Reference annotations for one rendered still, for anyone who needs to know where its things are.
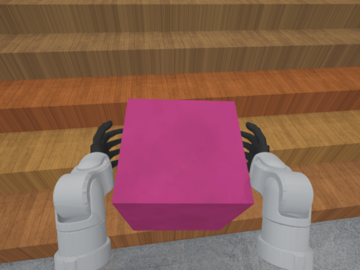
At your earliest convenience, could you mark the robot right hand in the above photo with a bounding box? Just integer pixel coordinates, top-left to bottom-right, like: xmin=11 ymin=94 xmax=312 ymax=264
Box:
xmin=240 ymin=122 xmax=269 ymax=172

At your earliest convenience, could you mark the carton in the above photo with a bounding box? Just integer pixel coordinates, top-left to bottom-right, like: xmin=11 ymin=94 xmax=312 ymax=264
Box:
xmin=112 ymin=98 xmax=254 ymax=231

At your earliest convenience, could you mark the robot left hand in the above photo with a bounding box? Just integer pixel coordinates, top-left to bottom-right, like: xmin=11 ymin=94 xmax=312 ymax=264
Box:
xmin=90 ymin=120 xmax=123 ymax=168

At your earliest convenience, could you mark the robot left forearm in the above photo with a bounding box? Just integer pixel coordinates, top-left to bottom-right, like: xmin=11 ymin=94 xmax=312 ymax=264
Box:
xmin=53 ymin=152 xmax=115 ymax=270

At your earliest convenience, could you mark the robot right forearm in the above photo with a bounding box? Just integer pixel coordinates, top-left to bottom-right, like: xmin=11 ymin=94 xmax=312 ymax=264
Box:
xmin=249 ymin=152 xmax=314 ymax=270

